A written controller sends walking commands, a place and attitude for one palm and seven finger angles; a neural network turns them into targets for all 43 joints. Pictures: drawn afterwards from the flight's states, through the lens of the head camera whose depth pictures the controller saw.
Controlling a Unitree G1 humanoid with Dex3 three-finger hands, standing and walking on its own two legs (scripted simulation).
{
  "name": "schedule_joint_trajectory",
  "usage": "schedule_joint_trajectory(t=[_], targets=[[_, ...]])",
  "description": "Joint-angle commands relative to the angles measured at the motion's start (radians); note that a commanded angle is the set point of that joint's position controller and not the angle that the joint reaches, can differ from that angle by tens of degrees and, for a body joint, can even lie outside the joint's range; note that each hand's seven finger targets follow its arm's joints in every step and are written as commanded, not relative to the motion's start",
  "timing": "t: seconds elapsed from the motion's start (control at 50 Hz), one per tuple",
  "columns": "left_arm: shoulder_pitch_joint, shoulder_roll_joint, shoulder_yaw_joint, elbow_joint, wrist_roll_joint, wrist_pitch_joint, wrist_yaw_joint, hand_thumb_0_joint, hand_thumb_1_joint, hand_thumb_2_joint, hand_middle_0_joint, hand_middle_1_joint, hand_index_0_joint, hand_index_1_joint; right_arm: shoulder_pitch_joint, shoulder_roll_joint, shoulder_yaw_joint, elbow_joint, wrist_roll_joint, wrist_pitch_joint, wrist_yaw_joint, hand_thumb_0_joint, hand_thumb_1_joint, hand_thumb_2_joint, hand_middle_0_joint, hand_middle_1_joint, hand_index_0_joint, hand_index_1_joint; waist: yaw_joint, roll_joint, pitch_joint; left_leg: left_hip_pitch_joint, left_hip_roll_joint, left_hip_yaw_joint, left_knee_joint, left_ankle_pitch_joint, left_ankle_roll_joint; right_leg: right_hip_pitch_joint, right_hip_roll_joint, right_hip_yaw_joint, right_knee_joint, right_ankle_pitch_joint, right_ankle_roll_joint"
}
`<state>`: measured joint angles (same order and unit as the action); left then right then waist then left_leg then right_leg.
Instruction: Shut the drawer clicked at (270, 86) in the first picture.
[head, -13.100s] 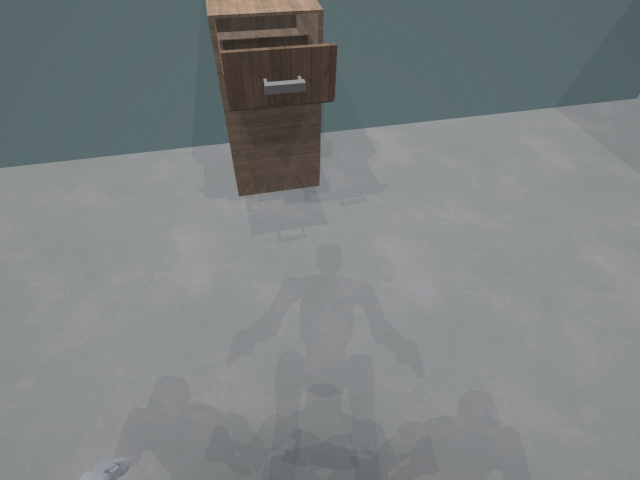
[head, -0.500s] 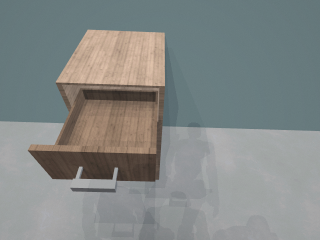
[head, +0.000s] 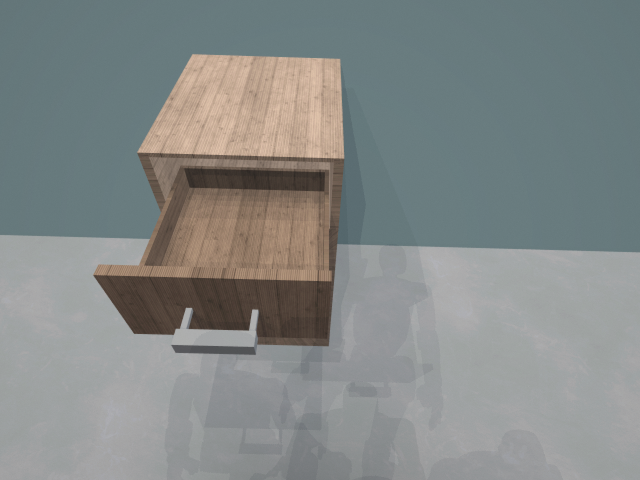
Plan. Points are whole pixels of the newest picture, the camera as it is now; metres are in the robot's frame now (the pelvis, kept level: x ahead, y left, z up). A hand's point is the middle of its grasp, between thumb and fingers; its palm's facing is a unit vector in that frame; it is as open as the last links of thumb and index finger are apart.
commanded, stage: come to a stop and stand still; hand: left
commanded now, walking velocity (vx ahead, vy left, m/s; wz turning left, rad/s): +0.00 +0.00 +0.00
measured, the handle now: (218, 328) +0.35 +0.19 -0.08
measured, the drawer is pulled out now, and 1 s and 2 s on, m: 0.28 0.28 0.28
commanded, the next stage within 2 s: look again from close up in 0.36 s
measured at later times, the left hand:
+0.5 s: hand out of the picture -0.05 +0.17 -0.18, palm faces +0.02 -0.99 -0.15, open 7.4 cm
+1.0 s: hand out of the picture +0.02 +0.21 -0.18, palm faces +0.02 -0.98 -0.18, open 7.4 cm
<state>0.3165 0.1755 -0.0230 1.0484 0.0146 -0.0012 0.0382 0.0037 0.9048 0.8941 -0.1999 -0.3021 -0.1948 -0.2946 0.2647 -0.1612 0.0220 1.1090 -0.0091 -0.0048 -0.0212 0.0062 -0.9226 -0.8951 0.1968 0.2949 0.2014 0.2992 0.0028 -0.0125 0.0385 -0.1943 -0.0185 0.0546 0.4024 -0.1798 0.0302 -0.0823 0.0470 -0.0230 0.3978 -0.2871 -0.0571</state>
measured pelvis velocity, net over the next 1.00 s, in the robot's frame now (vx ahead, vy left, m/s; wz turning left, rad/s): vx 0.01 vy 0.04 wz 0.01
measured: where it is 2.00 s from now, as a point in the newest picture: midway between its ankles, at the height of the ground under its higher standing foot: outside the picture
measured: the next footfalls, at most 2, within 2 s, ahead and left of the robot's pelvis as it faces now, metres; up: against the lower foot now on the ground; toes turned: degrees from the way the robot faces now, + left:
none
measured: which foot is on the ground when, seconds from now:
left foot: down 0.00-1.00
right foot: down 0.00-1.00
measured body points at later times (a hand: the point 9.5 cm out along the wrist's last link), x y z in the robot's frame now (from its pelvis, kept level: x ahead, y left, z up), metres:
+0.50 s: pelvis +0.00 +0.02 +0.00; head +0.01 +0.03 +0.45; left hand -0.05 +0.22 -0.17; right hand -0.03 -0.18 -0.16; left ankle +0.03 +0.10 -0.74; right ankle -0.04 -0.08 -0.74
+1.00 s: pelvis +0.01 +0.04 -0.01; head +0.02 +0.05 +0.44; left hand +0.02 +0.26 -0.17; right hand +0.03 -0.18 -0.16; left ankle +0.03 +0.10 -0.74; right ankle -0.04 -0.08 -0.74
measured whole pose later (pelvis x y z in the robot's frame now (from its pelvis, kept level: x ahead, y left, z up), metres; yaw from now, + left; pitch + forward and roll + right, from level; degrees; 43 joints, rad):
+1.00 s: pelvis +0.01 +0.04 -0.01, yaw +1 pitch -1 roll +0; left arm 0.31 0.16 -0.02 1.05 0.02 0.00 0.04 0.00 0.91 0.89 -0.20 -0.30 -0.19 -0.29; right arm 0.28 -0.16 0.02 1.08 -0.02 -0.03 -0.02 0.01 -0.92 -0.90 0.20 0.29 0.20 0.30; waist 0.00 -0.02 0.02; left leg -0.23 -0.07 0.07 0.47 -0.23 0.09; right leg -0.11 -0.01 -0.02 0.46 -0.34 0.00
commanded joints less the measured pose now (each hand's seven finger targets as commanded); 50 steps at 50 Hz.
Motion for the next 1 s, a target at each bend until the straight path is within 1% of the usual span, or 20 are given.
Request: schedule_joint_trajectory(t=[0.0,0.06,0.14,0.24,0.38,0.42,0.44,0.46,0.48,0.5,0.52,0.56,0.58,0.66,0.68,0.76,0.78,0.86,0.9,0.98], targets=[[0.085,0.088,0.013,-0.019,-0.006,-0.015,0.006,0.000,0.900,0.900,-0.200,-0.300,-0.200,-0.300,0.073,-0.095,-0.014,-0.017,0.003,-0.014,-0.004,0.000,-0.900,-0.900,0.200,0.300,0.200,0.300,0.004,0.013,0.083,0.012,0.121,-0.145,-0.102,-0.048,0.021,-0.154,-0.142,0.119,-0.112,-0.008,0.004],[0.102,0.080,0.013,-0.007,-0.006,-0.016,0.005,0.000,0.900,0.900,-0.200,-0.300,-0.200,-0.300,0.087,-0.088,-0.013,-0.006,0.003,-0.018,-0.004,0.000,-0.900,-0.900,0.200,0.300,0.200,0.300,0.008,0.022,0.069,0.001,0.121,-0.152,-0.111,-0.070,0.023,-0.148,-0.142,0.110,-0.102,-0.010,0.002],[0.122,0.065,0.010,0.009,-0.008,-0.019,0.005,0.000,0.900,0.900,-0.200,-0.300,-0.200,-0.300,0.109,-0.079,-0.012,0.007,0.005,-0.025,-0.007,0.000,-0.900,-0.900,0.200,0.300,0.200,0.300,0.006,0.019,0.034,0.021,0.124,-0.157,-0.103,-0.026,0.028,-0.135,-0.142,0.105,-0.086,0.027,0.001],[0.145,0.043,0.007,0.029,-0.007,-0.019,0.007,0.000,0.900,0.900,-0.200,-0.300,-0.200,-0.300,0.134,-0.061,-0.010,0.023,0.007,-0.030,-0.012,0.000,-0.900,-0.900,0.200,0.300,0.200,0.300,0.006,0.020,0.047,0.020,0.128,-0.160,-0.100,0.015,0.034,-0.140,-0.141,0.098,-0.077,0.052,0.001],[0.164,0.026,0.005,0.043,-0.005,-0.017,0.009,0.000,0.900,0.900,-0.200,-0.300,-0.200,-0.300,0.147,-0.044,-0.012,0.032,0.009,-0.029,-0.015,0.000,-0.900,-0.900,0.200,0.300,0.200,0.300,0.004,0.022,0.084,0.002,0.129,-0.167,-0.110,-0.017,0.037,-0.162,-0.136,0.095,-0.078,0.034,0.004],[0.174,0.020,0.005,0.045,-0.005,-0.020,0.010,0.000,0.900,0.900,-0.200,-0.300,-0.200,-0.300,0.147,-0.042,-0.012,0.032,0.009,-0.032,-0.016,0.000,-0.900,-0.900,0.200,0.300,0.200,0.300,0.004,0.007,0.068,0.014,0.128,-0.162,-0.099,0.009,0.038,-0.157,-0.141,0.096,-0.075,0.055,0.005],[0.169,0.043,0.005,0.062,0.020,-0.060,0.037,0.000,0.900,0.900,-0.200,-0.300,-0.200,-0.300,0.012,-0.081,-0.008,-0.053,0.002,-0.040,-0.002,0.000,-0.900,-0.900,0.200,0.300,0.200,0.300,0.029,0.040,0.085,-0.070,0.113,-0.115,0.134,0.187,0.001,-0.162,-0.175,0.134,-0.087,0.353,0.020],[0.128,0.088,0.017,0.014,0.002,-0.060,0.032,0.000,0.900,0.900,-0.200,-0.300,-0.200,-0.300,0.068,-0.040,-0.016,-0.080,0.002,-0.025,0.005,0.000,-0.900,-0.900,0.200,0.300,0.200,0.300,-0.033,0.014,0.022,-0.039,0.083,-0.111,0.116,-0.055,-0.005,-0.184,-0.210,0.171,-0.100,0.110,-0.008],[0.092,0.098,0.022,-0.009,0.003,-0.061,0.023,0.000,0.900,0.900,-0.200,-0.300,-0.200,-0.300,0.074,-0.047,-0.015,-0.073,-0.006,-0.019,0.007,0.000,-0.900,-0.900,0.200,0.300,0.200,0.300,-0.036,0.074,0.031,-0.035,0.069,-0.106,0.100,-0.061,-0.005,-0.190,-0.214,0.173,-0.098,0.074,-0.029],[0.074,0.074,0.018,-0.006,-0.002,-0.060,0.021,0.000,0.900,0.900,-0.200,-0.300,-0.200,-0.300,0.113,-0.046,-0.014,-0.072,-0.009,-0.017,0.005,0.000,-0.900,-0.900,0.200,0.300,0.200,0.300,-0.050,0.049,0.011,-0.039,0.075,-0.118,0.094,-0.055,0.003,-0.188,-0.187,0.151,-0.077,-0.027,-0.039],[0.085,0.056,0.015,-0.008,-0.003,-0.059,0.019,0.000,0.900,0.900,-0.200,-0.300,-0.200,-0.300,0.121,-0.050,-0.014,-0.076,-0.009,-0.020,0.004,0.000,-0.900,-0.900,0.200,0.300,0.200,0.300,-0.045,0.062,-0.013,-0.031,0.078,-0.129,0.088,-0.009,0.010,-0.177,-0.167,0.137,-0.050,0.003,-0.038],[0.088,0.042,0.015,-0.006,-0.005,-0.049,0.017,0.000,0.900,0.900,-0.200,-0.300,-0.200,-0.300,0.124,-0.062,-0.014,-0.078,-0.005,-0.024,0.000,0.000,-0.900,-0.900,0.200,0.300,0.200,0.300,-0.034,0.049,0.003,-0.053,0.095,-0.155,0.051,0.005,0.025,-0.154,-0.135,0.103,-0.007,0.016,-0.028],[0.094,0.039,0.017,-0.005,-0.002,-0.045,0.016,0.000,0.900,0.900,-0.200,-0.300,-0.200,-0.300,0.116,-0.063,-0.015,-0.083,-0.005,-0.028,-0.001,0.000,-0.900,-0.900,0.200,0.300,0.200,0.300,-0.023,0.070,0.015,-0.073,0.101,-0.167,0.034,0.025,0.033,-0.146,-0.127,0.092,0.008,0.032,-0.024],[0.100,0.033,0.015,-0.008,-0.003,-0.032,0.014,0.000,0.900,0.900,-0.200,-0.300,-0.200,-0.300,0.098,-0.086,-0.015,-0.091,-0.003,-0.027,-0.003,0.000,-0.900,-0.900,0.200,0.300,0.200,0.300,-0.009,-0.030,0.075,-0.108,0.104,-0.185,-0.011,-0.022,0.042,-0.144,-0.118,0.082,0.010,0.000,-0.010],[0.098,0.034,0.015,-0.010,-0.001,-0.030,0.012,0.000,0.900,0.900,-0.200,-0.300,-0.200,-0.300,0.094,-0.087,-0.016,-0.090,-0.004,-0.028,-0.003,0.000,-0.900,-0.900,0.200,0.300,0.200,0.300,-0.006,-0.018,0.089,-0.109,0.106,-0.187,-0.023,-0.012,0.044,-0.154,-0.118,0.081,0.014,0.005,-0.009],[0.100,0.044,0.019,-0.021,-0.002,-0.023,0.014,0.000,0.900,0.900,-0.200,-0.300,-0.200,-0.300,0.090,-0.100,-0.016,-0.083,-0.004,-0.030,-0.003,0.000,-0.900,-0.900,0.200,0.300,0.200,0.300,0.000,-0.019,0.071,-0.078,0.110,-0.194,-0.046,0.009,0.048,-0.133,-0.120,0.077,0.015,0.018,0.001],[0.100,0.047,0.020,-0.024,-0.002,-0.020,0.012,0.000,0.900,0.900,-0.200,-0.300,-0.200,-0.300,0.085,-0.098,-0.018,-0.082,-0.004,-0.032,-0.004,0.000,-0.900,-0.900,0.200,0.300,0.200,0.300,0.004,0.008,0.064,-0.066,0.113,-0.194,-0.054,0.025,0.051,-0.135,-0.120,0.075,0.019,0.024,0.003],[0.096,0.059,0.020,-0.029,-0.002,-0.018,0.013,0.000,0.900,0.900,-0.200,-0.300,-0.200,-0.300,0.078,-0.107,-0.019,-0.075,-0.003,-0.034,-0.005,0.000,-0.900,-0.900,0.200,0.300,0.200,0.300,0.005,0.005,0.026,-0.018,0.115,-0.188,-0.045,0.099,0.050,-0.117,-0.127,0.072,0.011,0.055,0.011],[0.096,0.062,0.022,-0.030,-0.003,-0.017,0.013,0.000,0.900,0.900,-0.200,-0.300,-0.200,-0.300,0.075,-0.107,-0.021,-0.068,-0.003,-0.037,-0.007,0.000,-0.900,-0.900,0.200,0.300,0.200,0.300,0.007,0.033,0.005,0.012,0.121,-0.189,-0.046,0.153,0.052,-0.110,-0.127,0.069,0.014,0.069,0.014],[0.091,0.067,0.021,-0.025,-0.003,-0.017,0.012,0.000,0.900,0.900,-0.200,-0.300,-0.200,-0.300,0.074,-0.104,-0.022,-0.056,0.000,-0.038,-0.008,0.000,-0.900,-0.900,0.200,0.300,0.200,0.300,0.006,0.014,0.002,0.041,0.122,-0.177,-0.040,0.212,0.049,-0.105,-0.132,0.067,0.000,0.100,0.020]])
